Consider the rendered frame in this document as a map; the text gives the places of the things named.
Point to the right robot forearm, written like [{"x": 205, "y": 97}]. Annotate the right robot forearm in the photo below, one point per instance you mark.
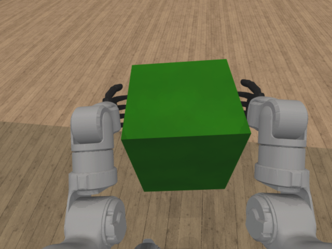
[{"x": 282, "y": 131}]

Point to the robot left shin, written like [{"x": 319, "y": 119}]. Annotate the robot left shin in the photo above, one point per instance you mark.
[{"x": 148, "y": 241}]

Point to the robot left upper arm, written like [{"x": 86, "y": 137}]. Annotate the robot left upper arm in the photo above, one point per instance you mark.
[{"x": 94, "y": 223}]

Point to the robot right upper arm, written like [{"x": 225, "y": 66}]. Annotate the robot right upper arm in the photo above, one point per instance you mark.
[{"x": 282, "y": 221}]

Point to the right robot hand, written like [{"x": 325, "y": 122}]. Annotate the right robot hand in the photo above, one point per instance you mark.
[{"x": 254, "y": 88}]

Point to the left robot hand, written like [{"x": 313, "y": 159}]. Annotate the left robot hand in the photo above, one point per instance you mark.
[{"x": 110, "y": 93}]

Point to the carton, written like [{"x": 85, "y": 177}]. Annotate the carton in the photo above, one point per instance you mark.
[{"x": 184, "y": 125}]

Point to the left robot forearm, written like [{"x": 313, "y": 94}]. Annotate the left robot forearm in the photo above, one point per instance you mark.
[{"x": 92, "y": 140}]

